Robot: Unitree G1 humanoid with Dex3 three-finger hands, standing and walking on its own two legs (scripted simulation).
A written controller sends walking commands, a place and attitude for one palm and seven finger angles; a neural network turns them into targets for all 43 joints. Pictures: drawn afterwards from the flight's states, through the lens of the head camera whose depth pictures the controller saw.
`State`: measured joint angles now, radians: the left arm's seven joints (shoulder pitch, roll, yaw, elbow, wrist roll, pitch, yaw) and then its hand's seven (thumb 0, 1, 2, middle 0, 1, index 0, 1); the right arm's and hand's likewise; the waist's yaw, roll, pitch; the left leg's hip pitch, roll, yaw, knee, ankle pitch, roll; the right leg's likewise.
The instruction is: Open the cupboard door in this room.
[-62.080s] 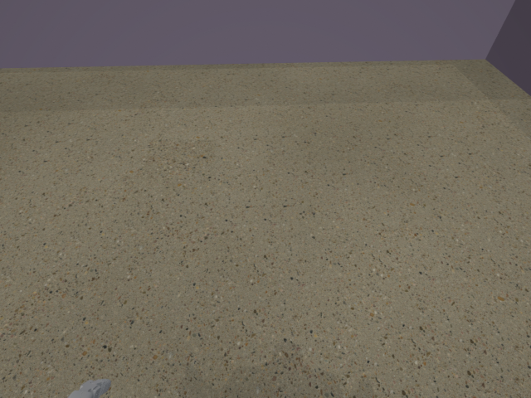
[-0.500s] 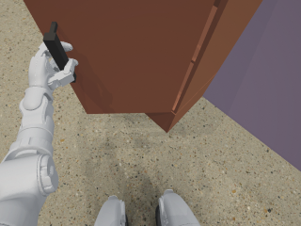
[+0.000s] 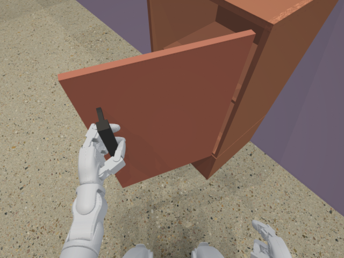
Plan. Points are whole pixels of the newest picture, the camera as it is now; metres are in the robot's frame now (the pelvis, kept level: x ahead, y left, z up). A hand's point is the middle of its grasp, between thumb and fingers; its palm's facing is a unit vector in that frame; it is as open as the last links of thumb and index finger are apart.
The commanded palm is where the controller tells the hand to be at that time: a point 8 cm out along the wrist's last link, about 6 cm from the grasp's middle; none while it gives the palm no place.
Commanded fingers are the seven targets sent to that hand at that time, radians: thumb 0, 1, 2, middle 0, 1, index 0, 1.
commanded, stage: pull the door open along its arc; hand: left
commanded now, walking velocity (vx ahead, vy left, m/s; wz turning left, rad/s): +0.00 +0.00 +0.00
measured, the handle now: (109, 137) +0.39 +0.16 +0.04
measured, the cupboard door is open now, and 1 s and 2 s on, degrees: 70 89 90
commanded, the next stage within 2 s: open thumb and fingers to let go in 0.42 s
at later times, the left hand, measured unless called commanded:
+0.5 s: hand (153, 195) +0.25 +0.05 +0.04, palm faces +0.37 -0.93 +0.00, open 6.4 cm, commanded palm +0.21 +0.09 +0.04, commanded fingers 0.00 0.90 0.90 -0.40 -1.35 -0.40 -1.35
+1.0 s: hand (152, 193) +0.25 +0.05 +0.04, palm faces +0.34 -0.94 -0.01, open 11.8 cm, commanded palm +0.21 +0.10 +0.04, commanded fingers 0.00 -0.50 0.30 -0.28 -1.05 -0.28 -1.05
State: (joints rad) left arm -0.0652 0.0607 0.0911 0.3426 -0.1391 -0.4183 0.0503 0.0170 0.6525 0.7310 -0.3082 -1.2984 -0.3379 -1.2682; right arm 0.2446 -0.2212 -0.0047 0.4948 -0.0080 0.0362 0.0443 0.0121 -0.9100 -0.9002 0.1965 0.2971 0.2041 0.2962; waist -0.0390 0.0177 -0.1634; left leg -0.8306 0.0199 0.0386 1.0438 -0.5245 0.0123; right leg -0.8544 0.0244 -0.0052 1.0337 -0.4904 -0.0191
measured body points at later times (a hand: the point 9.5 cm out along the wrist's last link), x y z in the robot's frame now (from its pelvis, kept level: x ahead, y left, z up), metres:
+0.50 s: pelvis +0.00 -0.05 +0.00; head +0.05 -0.07 +0.45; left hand +0.22 +0.10 +0.04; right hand +0.16 -0.26 -0.11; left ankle -0.02 +0.11 -0.67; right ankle +0.00 -0.11 -0.67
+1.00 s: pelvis -0.02 -0.03 -0.01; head +0.03 -0.05 +0.44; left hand +0.23 +0.10 +0.04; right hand +0.17 -0.23 -0.11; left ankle -0.02 +0.11 -0.67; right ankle +0.00 -0.11 -0.67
